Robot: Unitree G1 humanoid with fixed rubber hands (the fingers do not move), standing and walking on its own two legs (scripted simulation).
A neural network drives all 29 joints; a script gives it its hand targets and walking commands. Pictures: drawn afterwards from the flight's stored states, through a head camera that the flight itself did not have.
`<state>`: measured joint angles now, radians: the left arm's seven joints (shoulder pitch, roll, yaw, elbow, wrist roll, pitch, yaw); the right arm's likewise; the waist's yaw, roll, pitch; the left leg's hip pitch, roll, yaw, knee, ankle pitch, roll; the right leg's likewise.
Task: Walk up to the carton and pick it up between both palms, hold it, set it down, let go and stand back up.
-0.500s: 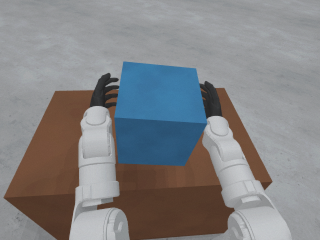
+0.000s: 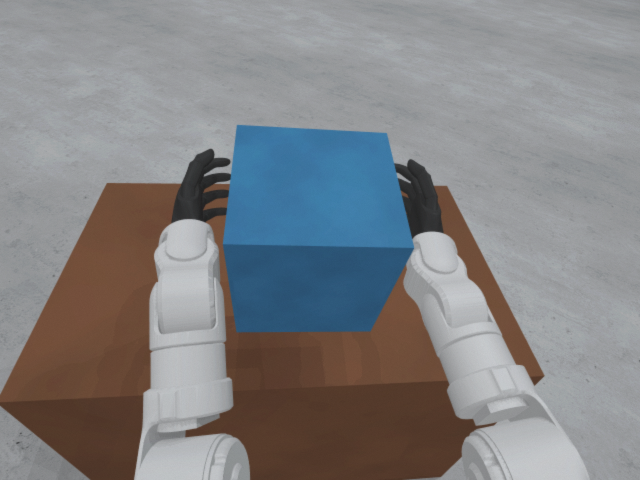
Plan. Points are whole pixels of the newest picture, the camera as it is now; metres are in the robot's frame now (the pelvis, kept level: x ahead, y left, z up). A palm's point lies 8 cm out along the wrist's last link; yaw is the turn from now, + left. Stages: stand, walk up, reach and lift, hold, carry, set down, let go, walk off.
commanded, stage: reach and lift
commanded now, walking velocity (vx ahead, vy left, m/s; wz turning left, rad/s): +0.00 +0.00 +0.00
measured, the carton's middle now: (308, 236) +0.37 +0.00 +0.13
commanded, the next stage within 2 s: hold in 0.02 s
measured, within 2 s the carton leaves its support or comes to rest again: neither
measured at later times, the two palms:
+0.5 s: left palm (193, 214) +0.34 +0.13 +0.19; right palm (432, 224) +0.34 -0.14 +0.17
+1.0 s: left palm (190, 217) +0.35 +0.13 +0.19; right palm (427, 222) +0.34 -0.14 +0.17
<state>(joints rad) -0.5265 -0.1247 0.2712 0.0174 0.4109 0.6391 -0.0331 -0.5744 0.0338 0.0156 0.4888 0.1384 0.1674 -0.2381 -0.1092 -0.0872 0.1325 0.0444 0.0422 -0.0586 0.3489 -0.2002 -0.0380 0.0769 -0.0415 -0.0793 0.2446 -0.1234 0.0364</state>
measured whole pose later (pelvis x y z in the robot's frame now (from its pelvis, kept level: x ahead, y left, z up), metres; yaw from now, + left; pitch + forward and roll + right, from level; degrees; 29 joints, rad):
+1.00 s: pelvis -0.01 -0.01 +0.00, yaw +0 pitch -12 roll -1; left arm -0.57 -0.13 0.30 0.00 0.43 0.70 -0.05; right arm -0.62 0.04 0.00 0.49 0.14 0.22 -0.24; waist -0.10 -0.08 0.14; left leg 0.06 0.05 -0.05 0.32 -0.17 -0.04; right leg 0.07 -0.04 -0.08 0.26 -0.12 0.03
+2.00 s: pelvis -0.01 -0.01 +0.00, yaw +0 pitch -12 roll -1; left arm -0.56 -0.13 0.30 -0.02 0.43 0.70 -0.06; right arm -0.61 0.04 0.01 0.47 0.13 0.21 -0.25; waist -0.10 -0.08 0.15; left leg 0.07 0.05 -0.05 0.31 -0.17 -0.04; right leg 0.08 -0.04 -0.08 0.26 -0.12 0.03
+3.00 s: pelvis -0.01 -0.01 +0.00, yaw +0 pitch -12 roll -1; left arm -0.56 -0.13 0.30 -0.03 0.43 0.70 -0.06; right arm -0.59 0.04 0.01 0.45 0.14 0.22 -0.25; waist -0.10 -0.07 0.15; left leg 0.07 0.05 -0.05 0.31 -0.17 -0.04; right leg 0.08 -0.04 -0.08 0.25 -0.12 0.03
